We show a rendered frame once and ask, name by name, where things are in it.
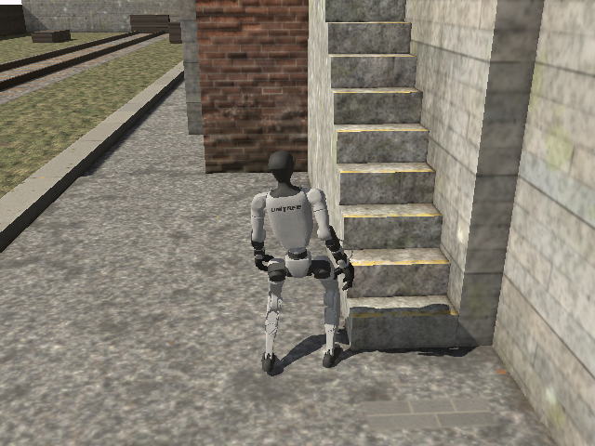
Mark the left robot upper arm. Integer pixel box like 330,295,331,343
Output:
251,192,268,243

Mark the right robot upper arm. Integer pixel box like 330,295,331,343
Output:
305,189,332,241

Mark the robot right hand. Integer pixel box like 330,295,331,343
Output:
334,262,354,291

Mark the robot right forearm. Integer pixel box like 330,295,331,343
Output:
325,226,350,269

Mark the left robot foot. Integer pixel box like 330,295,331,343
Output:
261,352,275,372

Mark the robot left forearm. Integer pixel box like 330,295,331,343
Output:
251,230,265,259

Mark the robot left hand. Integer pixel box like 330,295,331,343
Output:
255,255,274,271

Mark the right robot thigh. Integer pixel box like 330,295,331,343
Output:
311,256,339,308

